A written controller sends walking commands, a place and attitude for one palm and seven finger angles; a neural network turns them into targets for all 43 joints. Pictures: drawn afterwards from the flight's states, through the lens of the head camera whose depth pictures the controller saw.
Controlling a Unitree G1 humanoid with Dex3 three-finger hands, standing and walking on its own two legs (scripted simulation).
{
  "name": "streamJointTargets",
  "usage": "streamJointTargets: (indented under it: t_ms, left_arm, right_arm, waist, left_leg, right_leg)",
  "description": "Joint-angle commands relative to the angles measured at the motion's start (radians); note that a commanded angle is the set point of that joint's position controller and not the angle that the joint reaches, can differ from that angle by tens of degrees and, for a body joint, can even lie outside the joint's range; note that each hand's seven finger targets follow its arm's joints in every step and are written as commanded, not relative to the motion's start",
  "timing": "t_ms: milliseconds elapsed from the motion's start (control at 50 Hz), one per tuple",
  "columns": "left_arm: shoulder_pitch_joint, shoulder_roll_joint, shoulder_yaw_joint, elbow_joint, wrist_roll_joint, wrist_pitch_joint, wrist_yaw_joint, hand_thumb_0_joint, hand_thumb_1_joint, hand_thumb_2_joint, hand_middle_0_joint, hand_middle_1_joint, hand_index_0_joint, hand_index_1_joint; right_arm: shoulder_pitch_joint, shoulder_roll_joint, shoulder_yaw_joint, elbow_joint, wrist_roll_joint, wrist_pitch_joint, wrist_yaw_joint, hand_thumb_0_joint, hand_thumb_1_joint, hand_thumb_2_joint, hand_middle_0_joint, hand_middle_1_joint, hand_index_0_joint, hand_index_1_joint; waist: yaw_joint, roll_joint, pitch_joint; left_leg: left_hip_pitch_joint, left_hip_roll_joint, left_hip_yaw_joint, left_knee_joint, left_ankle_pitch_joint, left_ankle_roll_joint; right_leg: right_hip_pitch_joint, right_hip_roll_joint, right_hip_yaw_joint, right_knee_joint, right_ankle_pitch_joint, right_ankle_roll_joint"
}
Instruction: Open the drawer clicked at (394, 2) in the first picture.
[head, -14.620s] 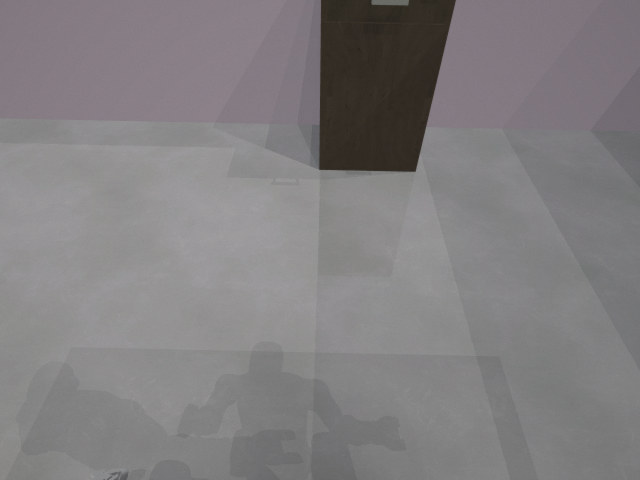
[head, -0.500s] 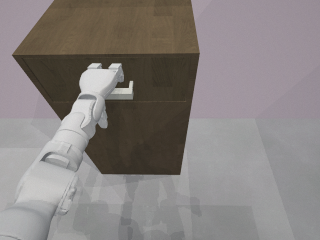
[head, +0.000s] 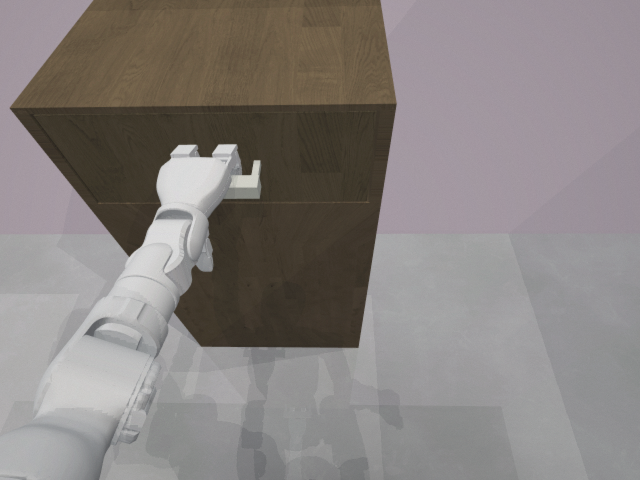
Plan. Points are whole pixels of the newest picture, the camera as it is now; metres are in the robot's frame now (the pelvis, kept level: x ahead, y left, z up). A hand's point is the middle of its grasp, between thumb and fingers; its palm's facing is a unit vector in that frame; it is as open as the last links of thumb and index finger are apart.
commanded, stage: lower the fingers behind the handle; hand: left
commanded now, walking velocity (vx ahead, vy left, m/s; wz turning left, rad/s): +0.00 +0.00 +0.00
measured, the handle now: (215, 176) +0.53 +0.14 +0.05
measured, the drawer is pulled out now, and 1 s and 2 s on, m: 0.00 0.00 0.02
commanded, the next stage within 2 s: close the thumb around the handle in 0.78 s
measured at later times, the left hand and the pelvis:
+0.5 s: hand (206, 213) +0.48 +0.16 +0.03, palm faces -0.02 -0.01 -1.00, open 13.8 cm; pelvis -0.01 +0.00 -0.01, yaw +0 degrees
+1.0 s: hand (206, 212) +0.48 +0.16 +0.03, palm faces -0.02 -0.02 -1.00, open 13.5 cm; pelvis -0.01 +0.02 -0.01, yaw -1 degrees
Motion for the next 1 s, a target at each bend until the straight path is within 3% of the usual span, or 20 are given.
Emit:
streamJointTargets:
  t_ms: [0, 100, 160, 240, 260, 320, 440, 620, 680, 740, 780, 860, 880, 940, 980]
  left_arm:
    - [-0.496, 0.225, 0.089, -0.181, -0.001, 0.005, 0.059, 0.0, -0.5, 0.3, -0.3, -1.2, -0.3, -1.2]
    - [-0.447, 0.221, 0.084, -0.141, -0.003, 0.0, 0.043, 0.0, -0.5, 0.3, -0.3, -1.2, -0.3, -1.2]
    - [-0.478, 0.172, 0.044, -0.15, -0.004, -0.019, 0.038, 0.0, -0.5, 0.3, -0.3, -1.2, -0.3, -1.2]
    - [-0.499, 0.197, 0.062, -0.152, 0.003, -0.04, 0.058, 0.0, -0.5, 0.3, -0.3, -1.2, -0.3, -1.2]
    - [-0.49, 0.21, 0.078, -0.128, 0.004, -0.038, 0.066, 0.0, -0.5, 0.3, -0.3, -1.2, -0.3, -1.2]
    - [-0.465, 0.176, 0.057, -0.082, 0.012, -0.017, 0.08, 0.0, -0.5, 0.3, -0.3, -1.2, -0.3, -1.2]
    - [-0.492, 0.194, 0.064, -0.059, 0.013, 0.015, 0.086, 0.0, -0.5, 0.3, -0.3, -1.2, -0.3, -1.2]
    - [-0.477, 0.223, 0.087, -0.063, 0.009, 0.007, 0.072, 0.0, -0.5, 0.3, -0.3, -1.2, -0.3, -1.2]
    - [-0.495, 0.169, 0.046, -0.075, 0.01, 0.004, 0.075, 0.0, -0.5, 0.3, -0.3, -1.2, -0.3, -1.2]
    - [-0.494, 0.185, 0.064, -0.06, 0.009, 0.01, 0.082, 0.0, -0.5, 0.3, -0.3, -1.2, -0.3, -1.2]
    - [-0.522, 0.176, 0.055, -0.081, 0.009, 0.007, 0.084, 0.0, -0.5, 0.3, -0.3, -1.2, -0.3, -1.2]
    - [-0.51, 0.174, 0.058, -0.059, 0.008, 0.018, 0.086, 0.0, -0.5, 0.3, -0.3, -1.2, -0.3, -1.2]
    - [-0.515, 0.197, 0.072, -0.071, 0.014, 0.019, 0.087, 0.0, -0.444, 0.324, -0.304, -1.206, -0.304, -1.206]
    - [-0.507, 0.155, 0.042, -0.08, 0.011, 0.023, 0.086, 0.0, -0.276, 0.396, -0.316, -1.224, -0.316, -1.224]
    - [-0.481, 0.162, 0.056, -0.084, 0.008, 0.022, 0.085, 0.0, -0.164, 0.444, -0.324, -1.236, -0.324, -1.236]
  right_arm:
    - [0.074, -0.134, -0.045, -0.072, -0.001, -0.026, -0.013, 0.0, -0.9, -0.9, 0.2, 0.3, 0.2, 0.3]
    - [0.078, -0.139, -0.044, -0.073, 0.001, -0.026, -0.016, 0.0, -0.9, -0.9, 0.2, 0.3, 0.2, 0.3]
    - [0.086, -0.136, -0.047, -0.075, 0.001, -0.031, -0.015, 0.0, -0.9, -0.9, 0.2, 0.3, 0.2, 0.3]
    - [0.105, -0.138, -0.048, -0.069, -0.003, -0.04, -0.017, 0.0, -0.9, -0.9, 0.2, 0.3, 0.2, 0.3]
    - [0.105, -0.139, -0.048, -0.064, -0.006, -0.041, -0.016, 0.0, -0.9, -0.9, 0.2, 0.3, 0.2, 0.3]
    - [0.119, -0.139, -0.048, -0.058, -0.006, -0.042, -0.009, 0.0, -0.9, -0.9, 0.2, 0.3, 0.2, 0.3]
    - [0.125, -0.143, -0.047, -0.061, -0.005, -0.037, -0.008, 0.0, -0.9, -0.9, 0.2, 0.3, 0.2, 0.3]
    - [0.134, -0.149, -0.042, -0.071, -0.002, -0.04, -0.017, 0.0, -0.9, -0.9, 0.2, 0.3, 0.2, 0.3]
    - [0.138, -0.144, -0.046, -0.068, -0.003, -0.043, -0.012, 0.0, -0.9, -0.9, 0.2, 0.3, 0.2, 0.3]
    - [0.142, -0.148, -0.047, -0.063, -0.006, -0.044, -0.011, 0.0, -0.9, -0.9, 0.2, 0.3, 0.2, 0.3]
    - [0.146, -0.148, -0.047, -0.062, -0.007, -0.045, -0.009, 0.0, -0.9, -0.9, 0.2, 0.3, 0.2, 0.3]
    - [0.14, -0.149, -0.046, -0.06, -0.008, -0.043, -0.009, 0.0, -0.9, -0.9, 0.2, 0.3, 0.2, 0.3]
    - [0.143, -0.15, -0.047, -0.058, -0.007, -0.042, -0.009, 0.0, -0.9, -0.9, 0.2, 0.3, 0.2, 0.3]
    - [0.136, -0.145, -0.047, -0.064, -0.008, -0.04, -0.006, 0.0, -0.9, -0.9, 0.2, 0.3, 0.2, 0.3]
    - [0.135, -0.144, -0.05, -0.067, -0.009, -0.038, -0.005, 0.0, -0.9, -0.9, 0.2, 0.3, 0.2, 0.3]
  waist:
    - [-0.023, -0.076, -0.398]
    - [-0.023, -0.075, -0.383]
    - [-0.04, -0.075, -0.372]
    - [-0.045, -0.056, -0.387]
    - [-0.045, -0.063, -0.394]
    - [-0.047, -0.051, -0.382]
    - [-0.052, -0.061, -0.395]
    - [-0.043, -0.066, -0.389]
    - [-0.052, -0.038, -0.382]
    - [-0.055, -0.061, -0.382]
    - [-0.055, -0.043, -0.405]
    - [-0.057, -0.051, -0.382]
    - [-0.052, -0.057, -0.396]
    - [-0.051, -0.034, -0.394]
    - [-0.042, -0.031, -0.418]
  left_leg:
    - [0.106, -0.043, -0.009, -0.01, 0.393, 0.035]
    - [0.077, -0.045, -0.009, -0.002, 0.383, 0.034]
    - [0.08, -0.046, -0.015, 0.01, 0.375, 0.034]
    - [0.066, -0.046, -0.021, 0.026, 0.345, 0.036]
    - [0.059, -0.047, -0.02, 0.033, 0.352, 0.036]
    - [0.052, -0.042, -0.024, 0.044, 0.359, 0.031]
    - [0.028, -0.042, -0.023, 0.048, 0.335, 0.033]
    - [0.027, -0.034, -0.027, 0.039, 0.327, 0.034]
    - [0.055, -0.031, -0.033, 0.043, 0.343, 0.031]
    - [0.054, -0.028, -0.035, 0.045, 0.343, 0.031]
    - [0.067, -0.027, -0.041, 0.046, 0.363, 0.03]
    - [0.056, -0.029, -0.036, 0.047, 0.354, 0.03]
    - [0.059, -0.027, -0.039, 0.046, 0.36, 0.03]
    - [0.076, -0.026, -0.037, 0.049, 0.385, 0.027]
    - [0.088, -0.025, -0.038, 0.054, 0.415, 0.026]
  right_leg:
    - [0.28, 0.013, 0.04, -0.033, 0.435, 0.004]
    - [0.274, 0.012, 0.041, -0.025, 0.443, 0.005]
    - [0.239, 0.014, 0.036, -0.025, 0.417, 0.004]
    - [0.204, 0.016, 0.04, -0.011, 0.38, 0.003]
    - [0.209, 0.016, 0.04, -0.007, 0.387, 0.003]
    - [0.164, 0.022, 0.029, 0.007, 0.373, -0.001]
    - [0.167, 0.023, 0.031, 0.01, 0.356, 0.002]
    - [0.161, 0.025, 0.029, 0.01, 0.332, 0.001]
    - [0.127, 0.028, 0.022, 0.009, 0.317, -0.002]
    - [0.122, 0.03, 0.02, 0.011, 0.313, -0.001]
    - [0.123, 0.03, 0.019, 0.017, 0.322, -0.002]
    - [0.122, 0.03, 0.02, 0.01, 0.321, -0.004]
    - [0.128, 0.03, 0.02, 0.017, 0.326, -0.002]
    - [0.119, 0.031, 0.017, 0.018, 0.336, -0.003]
    - [0.135, 0.031, 0.018, 0.022, 0.355, -0.003]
